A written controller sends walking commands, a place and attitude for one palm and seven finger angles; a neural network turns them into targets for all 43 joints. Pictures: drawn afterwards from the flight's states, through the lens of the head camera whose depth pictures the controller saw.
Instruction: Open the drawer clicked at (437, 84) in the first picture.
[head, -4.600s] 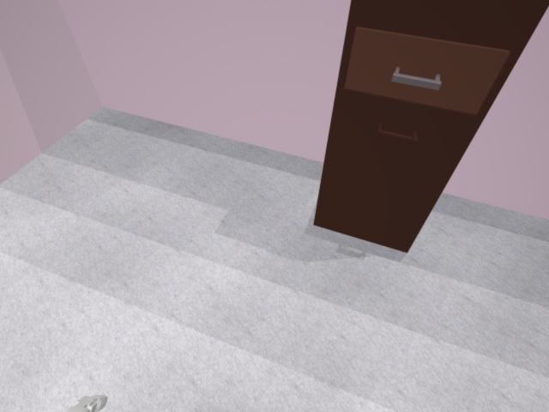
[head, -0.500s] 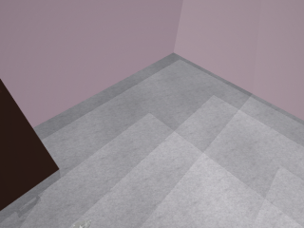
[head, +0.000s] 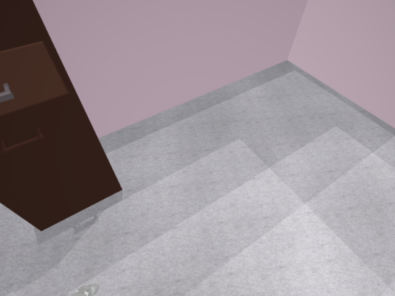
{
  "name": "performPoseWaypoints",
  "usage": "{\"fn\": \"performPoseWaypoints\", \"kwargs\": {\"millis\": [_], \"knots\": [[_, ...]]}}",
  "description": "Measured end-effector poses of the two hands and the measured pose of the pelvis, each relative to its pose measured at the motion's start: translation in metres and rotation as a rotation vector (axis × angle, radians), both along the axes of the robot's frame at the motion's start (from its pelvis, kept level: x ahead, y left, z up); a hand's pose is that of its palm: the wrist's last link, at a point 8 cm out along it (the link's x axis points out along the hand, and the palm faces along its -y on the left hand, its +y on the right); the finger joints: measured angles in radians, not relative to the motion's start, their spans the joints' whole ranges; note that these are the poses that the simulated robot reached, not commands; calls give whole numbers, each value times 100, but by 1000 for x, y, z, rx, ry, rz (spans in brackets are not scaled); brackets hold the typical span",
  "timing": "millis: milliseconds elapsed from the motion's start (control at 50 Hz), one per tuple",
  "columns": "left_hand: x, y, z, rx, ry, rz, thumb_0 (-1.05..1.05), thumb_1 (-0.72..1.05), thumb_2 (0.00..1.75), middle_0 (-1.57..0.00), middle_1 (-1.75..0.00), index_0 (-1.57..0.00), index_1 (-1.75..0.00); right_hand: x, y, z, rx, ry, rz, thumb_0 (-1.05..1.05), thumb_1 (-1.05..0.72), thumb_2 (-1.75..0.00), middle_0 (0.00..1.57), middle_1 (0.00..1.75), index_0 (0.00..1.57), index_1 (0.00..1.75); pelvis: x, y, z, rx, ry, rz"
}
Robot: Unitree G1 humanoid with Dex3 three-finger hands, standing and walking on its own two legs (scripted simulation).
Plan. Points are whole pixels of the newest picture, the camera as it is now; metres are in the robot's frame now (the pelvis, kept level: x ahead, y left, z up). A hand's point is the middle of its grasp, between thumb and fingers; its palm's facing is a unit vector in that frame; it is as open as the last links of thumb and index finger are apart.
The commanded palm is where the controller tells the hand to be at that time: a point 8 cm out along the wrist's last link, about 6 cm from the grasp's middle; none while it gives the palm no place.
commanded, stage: turn to face it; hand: left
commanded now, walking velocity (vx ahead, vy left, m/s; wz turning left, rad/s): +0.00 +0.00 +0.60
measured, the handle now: out of the picture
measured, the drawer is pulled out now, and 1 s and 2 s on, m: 0.00 0.00 0.00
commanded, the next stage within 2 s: take the last steps up to it in 0.88 s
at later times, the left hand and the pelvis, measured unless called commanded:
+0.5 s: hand out of the picture -0.06 +0.24 -0.19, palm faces +0.35 -0.90 -0.25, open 7.4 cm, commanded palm none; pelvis -0.02 +0.02 -0.02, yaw +19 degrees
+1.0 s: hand out of the picture -0.04 +0.20 -0.15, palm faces +0.51 -0.82 -0.26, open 7.4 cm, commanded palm none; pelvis -0.01 +0.00 +0.00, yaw +31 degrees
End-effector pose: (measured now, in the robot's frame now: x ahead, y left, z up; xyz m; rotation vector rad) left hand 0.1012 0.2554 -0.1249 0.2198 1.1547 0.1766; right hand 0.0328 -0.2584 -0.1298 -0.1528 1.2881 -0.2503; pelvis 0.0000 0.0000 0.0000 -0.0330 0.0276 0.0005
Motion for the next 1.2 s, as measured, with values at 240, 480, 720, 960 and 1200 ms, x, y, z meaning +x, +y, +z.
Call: {"fn": "performPoseWaypoints", "kwargs": {"millis": [240,480,720,960,1200], "knots": [[-70,-33,7,-2,-10,139,0,91,90,-20,-30,-20,-30,40,-29,-4,17,-19,171,1,-91,-90,20,30,20,30,-13,-25,0,55,-30,174],[-173,18,-35,-46,146,373,0,91,90,-20,-30,-20,-30,119,51,0,-25,-95,445,1,-91,-90,20,30,20,30,-22,15,-18,44,-6,327],[-167,40,-4,0,64,454,0,91,90,-20,-30,-19,-30,128,92,7,28,-100,534,0,-90,-90,20,30,21,30,-19,21,0,21,-10,423],[-161,-13,7,12,-7,508,0,91,90,-20,-30,-20,-30,132,72,-21,85,-15,559,1,-91,-90,20,30,20,30,-9,-1,-4,61,-26,520],[-250,-37,-21,-115,138,669,0,91,90,-20,-30,-20,-30,132,107,-5,24,4,686,1,-91,-90,20,30,20,30,-14,27,-4,37,-32,596]]}}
